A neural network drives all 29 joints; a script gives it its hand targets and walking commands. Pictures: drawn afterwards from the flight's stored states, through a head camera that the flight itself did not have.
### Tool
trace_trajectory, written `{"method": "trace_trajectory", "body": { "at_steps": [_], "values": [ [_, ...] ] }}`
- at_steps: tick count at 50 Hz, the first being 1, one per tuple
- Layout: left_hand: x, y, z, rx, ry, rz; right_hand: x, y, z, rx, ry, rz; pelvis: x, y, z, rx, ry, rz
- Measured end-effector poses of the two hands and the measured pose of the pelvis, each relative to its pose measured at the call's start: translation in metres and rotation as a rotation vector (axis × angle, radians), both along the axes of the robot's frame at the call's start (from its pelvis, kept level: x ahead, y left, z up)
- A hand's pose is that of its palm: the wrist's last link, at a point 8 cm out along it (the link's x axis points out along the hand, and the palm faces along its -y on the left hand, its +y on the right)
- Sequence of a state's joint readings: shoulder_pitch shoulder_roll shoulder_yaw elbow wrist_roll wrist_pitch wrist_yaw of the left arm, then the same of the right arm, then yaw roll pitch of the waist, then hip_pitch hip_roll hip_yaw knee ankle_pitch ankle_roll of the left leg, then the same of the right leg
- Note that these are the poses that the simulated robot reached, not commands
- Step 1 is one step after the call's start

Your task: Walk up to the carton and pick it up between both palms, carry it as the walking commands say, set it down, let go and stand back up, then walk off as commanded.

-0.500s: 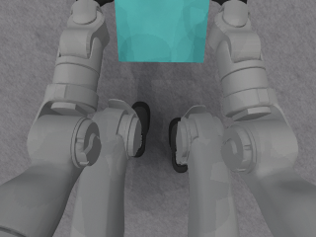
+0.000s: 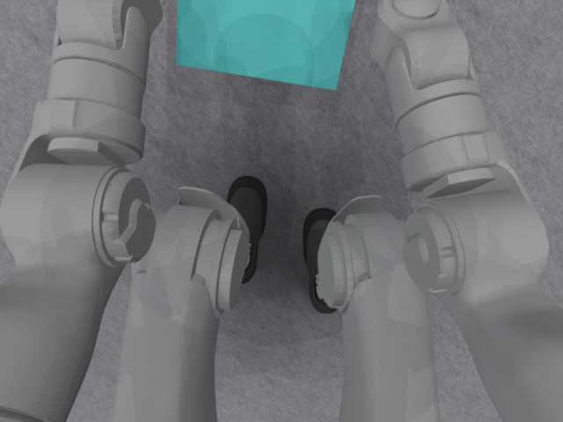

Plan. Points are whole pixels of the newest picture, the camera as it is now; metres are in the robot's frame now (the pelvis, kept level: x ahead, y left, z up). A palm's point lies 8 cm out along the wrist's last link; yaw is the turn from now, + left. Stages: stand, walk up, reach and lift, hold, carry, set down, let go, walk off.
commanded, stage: set down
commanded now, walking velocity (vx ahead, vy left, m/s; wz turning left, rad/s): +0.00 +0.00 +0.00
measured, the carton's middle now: out of the picture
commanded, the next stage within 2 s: none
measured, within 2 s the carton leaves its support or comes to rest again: rests again in 0.96 s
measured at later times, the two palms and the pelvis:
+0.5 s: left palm out of the picture +0.57 +0.17 -0.20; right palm out of the picture +0.56 -0.11 -0.21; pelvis +0.02 +0.00 -0.02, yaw -1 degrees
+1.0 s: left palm out of the picture +0.57 +0.17 -0.21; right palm out of the picture +0.56 -0.11 -0.22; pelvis +0.02 +0.00 -0.04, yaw -1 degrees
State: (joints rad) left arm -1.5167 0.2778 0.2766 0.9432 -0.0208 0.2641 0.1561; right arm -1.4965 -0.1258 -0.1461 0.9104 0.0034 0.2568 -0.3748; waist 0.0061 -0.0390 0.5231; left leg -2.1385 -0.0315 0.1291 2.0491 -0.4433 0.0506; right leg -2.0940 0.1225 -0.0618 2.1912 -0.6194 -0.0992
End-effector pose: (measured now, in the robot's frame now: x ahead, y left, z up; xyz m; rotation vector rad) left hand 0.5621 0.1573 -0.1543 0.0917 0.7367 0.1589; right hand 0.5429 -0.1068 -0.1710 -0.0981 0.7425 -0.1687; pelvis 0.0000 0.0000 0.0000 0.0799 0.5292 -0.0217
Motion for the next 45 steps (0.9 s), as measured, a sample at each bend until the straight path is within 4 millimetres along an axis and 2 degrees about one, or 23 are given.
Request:
{"method": "trace_trajectory", "body": {
  "at_steps": [7,15,45],
  "values": [
    [0.005,0.006,-0.025,-0.008,0.014,-0.019,0.012,-0.004,-0.021,0.052,0.002,0.095,0.005,-0.001,-0.014,0.002,0.022,0.002],
    [0.005,0.007,-0.044,-0.019,0.076,-0.027,0.011,-0.005,-0.040,0.064,0.062,0.109,0.015,0.001,-0.019,-0.003,0.029,-0.002],
    [0.011,0.011,-0.051,-0.031,0.056,-0.045,0.016,-0.006,-0.045,0.116,0.049,0.130,0.019,0.002,-0.034,-0.011,0.001,-0.008]
  ]
}}
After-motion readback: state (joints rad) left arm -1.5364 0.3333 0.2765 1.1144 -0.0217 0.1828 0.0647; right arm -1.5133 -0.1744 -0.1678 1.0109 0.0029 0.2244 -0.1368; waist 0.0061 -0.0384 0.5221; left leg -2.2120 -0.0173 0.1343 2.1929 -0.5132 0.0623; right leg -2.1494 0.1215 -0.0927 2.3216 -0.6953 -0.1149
